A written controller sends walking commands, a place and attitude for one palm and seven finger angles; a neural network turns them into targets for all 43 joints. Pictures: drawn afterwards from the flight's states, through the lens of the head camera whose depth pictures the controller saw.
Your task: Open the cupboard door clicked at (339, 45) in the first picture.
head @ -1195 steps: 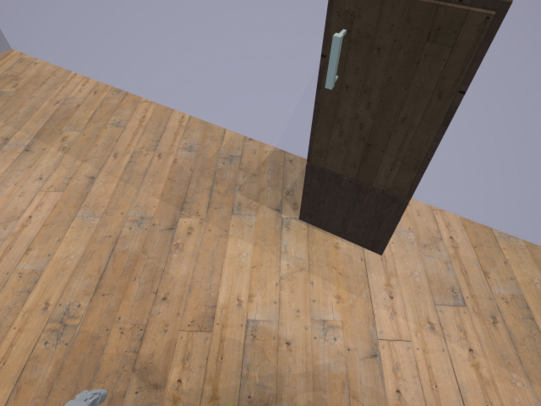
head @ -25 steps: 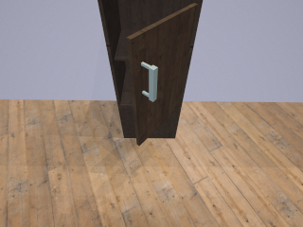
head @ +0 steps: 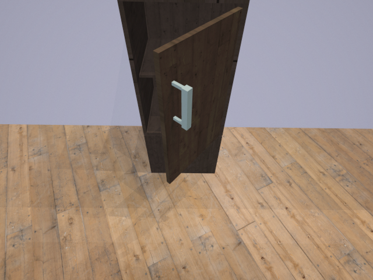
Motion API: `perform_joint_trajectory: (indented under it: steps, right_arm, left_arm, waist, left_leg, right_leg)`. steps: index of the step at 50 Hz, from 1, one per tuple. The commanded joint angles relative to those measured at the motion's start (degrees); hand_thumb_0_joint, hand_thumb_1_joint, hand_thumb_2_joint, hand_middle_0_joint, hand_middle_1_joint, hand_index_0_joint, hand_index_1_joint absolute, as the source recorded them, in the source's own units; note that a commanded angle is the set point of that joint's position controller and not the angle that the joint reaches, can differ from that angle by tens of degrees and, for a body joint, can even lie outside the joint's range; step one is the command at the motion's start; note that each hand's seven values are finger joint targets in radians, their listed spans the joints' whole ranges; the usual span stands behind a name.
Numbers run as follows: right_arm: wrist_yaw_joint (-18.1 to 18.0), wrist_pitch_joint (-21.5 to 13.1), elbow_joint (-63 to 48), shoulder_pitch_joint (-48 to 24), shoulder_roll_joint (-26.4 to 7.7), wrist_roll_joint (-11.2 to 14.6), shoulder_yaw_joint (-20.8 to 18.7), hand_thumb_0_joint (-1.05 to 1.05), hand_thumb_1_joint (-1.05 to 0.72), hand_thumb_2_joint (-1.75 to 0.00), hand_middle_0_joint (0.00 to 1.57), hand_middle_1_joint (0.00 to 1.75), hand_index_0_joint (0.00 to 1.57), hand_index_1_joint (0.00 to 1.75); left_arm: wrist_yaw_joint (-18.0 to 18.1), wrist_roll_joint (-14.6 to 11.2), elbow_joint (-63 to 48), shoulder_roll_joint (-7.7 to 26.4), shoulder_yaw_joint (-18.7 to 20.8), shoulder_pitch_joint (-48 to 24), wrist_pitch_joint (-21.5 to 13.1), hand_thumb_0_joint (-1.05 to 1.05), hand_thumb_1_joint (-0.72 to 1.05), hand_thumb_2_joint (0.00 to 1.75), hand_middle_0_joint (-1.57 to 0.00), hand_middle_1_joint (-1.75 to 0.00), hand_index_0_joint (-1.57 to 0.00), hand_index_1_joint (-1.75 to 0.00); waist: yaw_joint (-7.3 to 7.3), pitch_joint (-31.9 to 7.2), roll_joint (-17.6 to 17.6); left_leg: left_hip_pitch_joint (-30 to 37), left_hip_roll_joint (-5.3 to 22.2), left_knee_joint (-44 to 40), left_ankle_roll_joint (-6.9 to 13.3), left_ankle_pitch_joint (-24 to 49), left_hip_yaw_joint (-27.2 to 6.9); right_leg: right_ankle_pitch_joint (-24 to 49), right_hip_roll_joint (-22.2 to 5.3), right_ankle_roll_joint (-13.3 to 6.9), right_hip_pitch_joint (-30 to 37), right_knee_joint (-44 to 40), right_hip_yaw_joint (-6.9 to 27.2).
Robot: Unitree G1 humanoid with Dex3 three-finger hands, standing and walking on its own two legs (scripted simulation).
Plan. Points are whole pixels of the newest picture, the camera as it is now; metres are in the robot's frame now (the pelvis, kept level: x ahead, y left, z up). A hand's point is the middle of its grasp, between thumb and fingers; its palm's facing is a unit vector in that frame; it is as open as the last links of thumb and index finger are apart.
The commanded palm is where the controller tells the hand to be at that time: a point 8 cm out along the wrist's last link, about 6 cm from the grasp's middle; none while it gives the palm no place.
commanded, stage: walk to a spot facing it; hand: left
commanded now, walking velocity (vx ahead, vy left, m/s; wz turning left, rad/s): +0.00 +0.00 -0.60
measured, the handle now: (181, 106) +0.55 +0.05 +0.04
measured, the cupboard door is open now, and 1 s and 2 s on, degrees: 50 50 50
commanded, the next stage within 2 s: none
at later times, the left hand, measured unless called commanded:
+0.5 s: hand out of the picture +0.06 +0.17 -0.17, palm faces -0.12 -0.95 -0.30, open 7.3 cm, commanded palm none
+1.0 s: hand (124, 274) +0.16 +0.17 -0.18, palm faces -0.41 -0.88 -0.22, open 7.3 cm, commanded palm none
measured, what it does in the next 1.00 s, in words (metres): steps on the spot, turning right: left foot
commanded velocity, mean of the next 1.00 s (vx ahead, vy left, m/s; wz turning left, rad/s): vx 0.00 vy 0.00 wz -0.60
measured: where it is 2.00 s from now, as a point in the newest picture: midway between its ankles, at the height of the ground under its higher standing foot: outside the picture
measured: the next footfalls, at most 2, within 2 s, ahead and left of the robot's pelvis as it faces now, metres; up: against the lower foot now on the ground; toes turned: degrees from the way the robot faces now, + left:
left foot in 0.80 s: +0.08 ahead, +0.12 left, +0.00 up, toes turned -25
right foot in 1.14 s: -0.03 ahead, -0.15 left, +0.00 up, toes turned -40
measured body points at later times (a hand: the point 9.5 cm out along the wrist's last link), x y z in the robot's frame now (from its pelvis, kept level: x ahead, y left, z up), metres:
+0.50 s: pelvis -0.02 -0.03 -0.01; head +0.04 -0.06 +0.44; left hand +0.07 +0.22 -0.15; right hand +0.02 -0.29 -0.17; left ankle -0.01 +0.12 -0.68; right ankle -0.04 -0.10 -0.74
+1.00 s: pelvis +0.00 +0.01 +0.00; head +0.07 +0.00 +0.44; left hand +0.19 +0.22 -0.16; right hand -0.03 -0.25 -0.14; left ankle +0.04 +0.13 -0.74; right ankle -0.07 -0.11 -0.67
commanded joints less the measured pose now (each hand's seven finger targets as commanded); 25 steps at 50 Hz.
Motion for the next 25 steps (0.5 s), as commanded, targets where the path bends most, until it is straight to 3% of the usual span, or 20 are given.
perform_joint_trajectory:
  steps: [1,5,9,13,15,16,17,18,19,20,21,22,24,25]
  right_arm:
    - [-0.87,0.21,-2.04,3.75,-6.03,-0.2,-1.54,0.0,-0.9,-0.9,0.2,0.3,0.2,0.3]
    - [-1.15,0.94,-4.69,2.9,-7.87,-0.29,-3.03,0.0,-0.9,-0.9,0.2,0.3,0.2,0.3]
    - [-1.28,0.84,-7.61,1.93,-9.78,-0.54,-4.22,0.0,-0.9,-0.9,0.2,0.3,0.2,0.3]
    - [-1.2,0.59,-10.14,0.49,-12.18,-0.71,-5.24,0.0,-0.9,-0.9,0.2,0.3,0.2,0.3]
    - [-0.9,0.65,-11.7,-1.37,-12.73,-0.76,-5.43,0.0,-0.9,-0.9,0.2,0.3,0.2,0.3]
    - [-0.78,0.73,-12.57,-2.8,-12.94,-0.84,-5.58,0.0,-0.9,-0.9,0.2,0.3,0.2,0.3]
    - [-0.67,0.93,-13.44,-4.31,-12.2,-0.7,-5.47,0.0,-0.9,-0.9,0.2,0.3,0.2,0.3]
    - [-0.64,1.34,-14.8,-5.45,-9.45,-0.2,-5.29,0.0,-0.9,-0.9,0.2,0.3,0.2,0.3]
    - [-0.29,1.69,-16.33,-8.67,-8.42,-0.24,-5.07,0.0,-0.9,-0.9,0.2,0.3,0.2,0.3]
    - [-0.32,2.01,-16.66,-8.55,-9.29,-0.28,-5.23,0.0,-0.9,-0.9,0.2,0.3,0.2,0.3]
    - [-0.24,1.8,-16.3,-8.29,-8.9,-0.07,-5.27,0.0,-0.9,-0.9,0.2,0.3,0.2,0.3]
    - [-0.08,1.48,-16.34,-7.6,-8.31,0.0,-4.96,0.0,-0.9,-0.9,0.2,0.3,0.2,0.3]
    - [0.02,1.5,-16.71,-8.31,-7.51,0.09,-4.61,0.0,-0.9,-0.9,0.2,0.3,0.2,0.3]
    - [-0.01,1.51,-17.0,-8.03,-7.56,0.2,-4.63,0.0,-0.9,-0.9,0.2,0.3,0.2,0.3]
  left_arm:
    - [0.4,0.17,-1.97,7.27,1.99,3.48,0.25,0.0,0.9,0.9,-0.2,-0.3,-0.2,-0.3]
    - [-0.24,0.48,-4.55,8.4,3.55,2.17,1.32,0.0,0.9,0.9,-0.2,-0.3,-0.2,-0.3]
    - [-0.97,0.74,-7.44,8.69,4.37,0.98,1.85,0.0,0.9,0.9,-0.2,-0.3,-0.2,-0.3]
    - [-1.63,0.88,-9.43,8.03,4.62,0.9,2.15,0.0,0.9,0.9,-0.2,-0.3,-0.2,-0.3]
    - [-2.0,0.88,-10.0,7.52,4.69,1.96,2.46,0.0,0.9,0.9,-0.2,-0.3,-0.2,-0.3]
    - [-2.16,0.95,-10.2,8.0,4.84,2.74,2.47,0.0,0.9,0.9,-0.2,-0.3,-0.2,-0.3]
    - [-2.13,1.13,-10.07,9.4,5.15,3.93,2.15,0.0,0.9,0.9,-0.2,-0.3,-0.2,-0.3]
    - [-1.6,1.66,-10.26,13.73,5.88,4.87,1.44,0.0,0.9,0.9,-0.2,-0.3,-0.2,-0.3]
    - [-0.87,1.39,-10.06,16.49,6.42,5.54,1.19,0.0,0.9,0.9,-0.2,-0.3,-0.2,-0.3]
    - [-0.21,1.02,-10.22,15.91,6.28,5.76,1.3,0.0,0.9,0.9,-0.2,-0.3,-0.2,-0.3]
    - [0.0,1.02,-11.01,15.15,6.28,2.49,1.25,0.0,0.9,0.9,-0.2,-0.3,-0.2,-0.3]
    - [0.09,1.01,-11.99,14.66,6.09,1.1,0.98,0.0,0.9,0.9,-0.2,-0.3,-0.2,-0.3]
    - [0.15,0.95,-12.61,14.5,5.97,1.34,0.71,0.0,0.9,0.9,-0.2,-0.3,-0.2,-0.3]
    - [0.27,0.99,-12.62,14.48,6.01,1.73,0.73,0.0,0.9,0.9,-0.2,-0.3,-0.2,-0.3]
  waist:
    - [-0.68,1.01,0.46]
    - [-0.62,0.63,0.47]
    - [-0.52,-1.09,3.51]
    - [0.4,-2.99,8.95]
    - [1.61,-3.45,8.97]
    - [2.36,-2.58,8.77]
    - [3.49,-2.03,3.17]
    - [3.97,-2.48,-13.34]
    - [5.43,-0.22,-20.34]
    - [4.46,-0.29,-15.84]
    - [2.58,-0.42,-9.61]
    - [1.65,-2.01,-6.25]
    - [1.84,-5.13,-4.21]
    - [1.81,-6.01,-5.85]
  left_leg:
    - [2.83,6.51,-0.17,1.4,7.35,-2.12]
    - [1.13,8.24,1.22,1.73,2.49,-1.23]
    - [1.43,11.42,-0.23,3.03,-1.2,-2.87]
    - [-0.02,17.24,-3.39,6.11,-3.53,-6.37]
    - [-2.42,18.94,-3.26,6.99,-4.32,-5.27]
    - [-5.38,18.23,-1.23,6.15,-4.61,-3.65]
    - [-8.02,14.68,4.9,3.82,-5.19,-0.06]
    - [-13.69,6.03,18.16,-0.5,-13.18,6.47]
    - [-20.05,0.61,31.64,-1.89,-24.14,4.39]
    - [-21.44,1.6,38.42,-1.69,-23.05,-0.79]
    - [-22.32,2.47,40.73,-1.91,-20.35,-2.54]
    - [-22.32,2.83,40.73,-2.33,-18.48,-2.22]
    - [-20.21,2.19,38.19,-2.96,-16.45,-1.36]
    - [-20.04,2.09,37.29,-3.1,-16.0,-1.22]
  right_leg:
    - [10.02,-5.49,-1.93,-6.47,-2.82,5.74]
    - [8.72,-4.46,-2.37,-9.13,0.47,7.42]
    - [7.36,-2.07,-2.09,-12.25,5.65,8.01]
    - [0.14,0.68,-1.27,-13.56,15.04,5.41]
    - [-5.44,0.91,-0.86,-11.09,17.25,3.19]
    - [-3.26,0.17,-0.94,-9.11,14.26,3.42]
    - [3.5,-1.15,-1.65,-6.59,7.89,7.36]
    - [9.21,-9.6,-4.25,-4.31,-1.81,22.99]
    - [20.3,-16.56,-7.34,-3.89,-6.56,34.37]
    - [23.61,-16.76,-9.24,-3.67,-5.68,34.77]
    - [26.51,-15.04,-12.21,-1.64,-2.47,32.54]
    - [29.08,-13.62,-12.62,0.33,-0.52,29.73]
    - [32.74,-11.19,-11.36,2.79,0.68,26.99]
    - [33.43,-10.9,-10.87,4.34,0.93,26.69]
